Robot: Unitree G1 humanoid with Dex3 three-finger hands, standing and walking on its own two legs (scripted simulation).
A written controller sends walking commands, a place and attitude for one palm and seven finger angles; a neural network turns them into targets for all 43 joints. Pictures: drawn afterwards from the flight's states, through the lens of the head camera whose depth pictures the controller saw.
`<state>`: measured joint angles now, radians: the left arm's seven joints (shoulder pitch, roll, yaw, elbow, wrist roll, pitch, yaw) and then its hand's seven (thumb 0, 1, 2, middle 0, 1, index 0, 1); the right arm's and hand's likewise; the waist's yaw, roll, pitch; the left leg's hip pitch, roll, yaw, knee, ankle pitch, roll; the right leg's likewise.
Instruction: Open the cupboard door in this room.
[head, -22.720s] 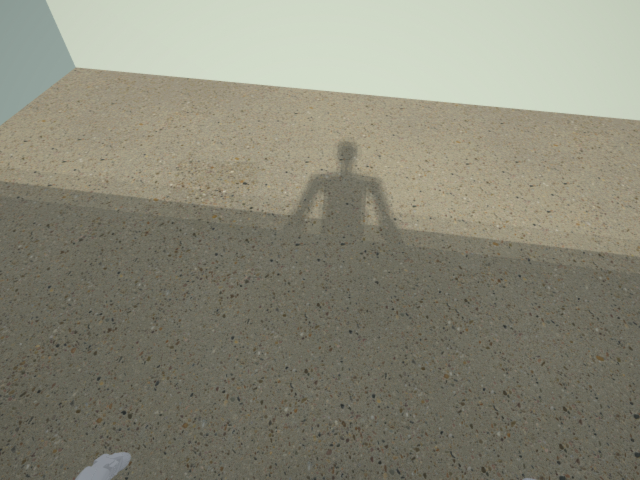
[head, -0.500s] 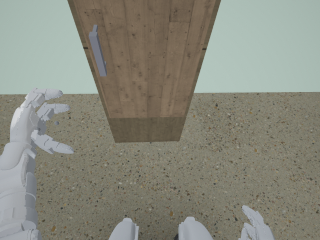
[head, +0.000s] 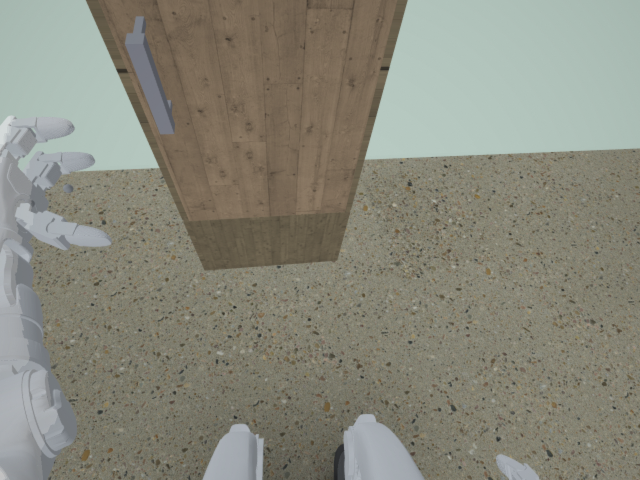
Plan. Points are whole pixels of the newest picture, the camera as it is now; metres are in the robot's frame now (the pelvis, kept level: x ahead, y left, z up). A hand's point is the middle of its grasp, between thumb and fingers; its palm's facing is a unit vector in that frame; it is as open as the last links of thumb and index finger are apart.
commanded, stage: move the hooked fingers beside the handle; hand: left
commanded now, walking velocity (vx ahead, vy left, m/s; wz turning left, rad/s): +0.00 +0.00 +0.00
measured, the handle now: (154, 79) +0.64 +0.23 +0.06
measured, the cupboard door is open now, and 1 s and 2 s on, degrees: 0 0 0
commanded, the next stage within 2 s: slide the fingers in behind the handle in 1.52 s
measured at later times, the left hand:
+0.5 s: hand (87, 136) +0.52 +0.29 +0.07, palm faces +0.07 -1.00 -0.02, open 14.0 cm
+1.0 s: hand (92, 120) +0.56 +0.30 +0.05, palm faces +0.10 -0.99 -0.03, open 14.0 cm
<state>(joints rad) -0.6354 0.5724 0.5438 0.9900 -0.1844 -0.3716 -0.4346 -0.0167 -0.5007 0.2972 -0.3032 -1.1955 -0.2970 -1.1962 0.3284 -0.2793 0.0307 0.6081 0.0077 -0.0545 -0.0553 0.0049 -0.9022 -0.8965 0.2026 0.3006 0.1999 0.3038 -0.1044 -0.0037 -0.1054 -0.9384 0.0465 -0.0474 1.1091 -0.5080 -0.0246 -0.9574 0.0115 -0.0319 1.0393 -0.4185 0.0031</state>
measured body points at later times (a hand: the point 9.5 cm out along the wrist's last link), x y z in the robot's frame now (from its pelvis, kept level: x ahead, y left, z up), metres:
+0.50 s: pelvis -0.01 +0.02 -0.02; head +0.16 +0.05 +0.40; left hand +0.51 +0.34 +0.07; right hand -0.01 -0.26 -0.11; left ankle +0.01 +0.13 -0.66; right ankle +0.04 -0.13 -0.66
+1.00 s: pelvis +0.01 +0.02 -0.01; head +0.21 +0.05 +0.39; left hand +0.55 +0.35 +0.06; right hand -0.03 -0.24 -0.10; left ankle +0.01 +0.13 -0.66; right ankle +0.04 -0.13 -0.66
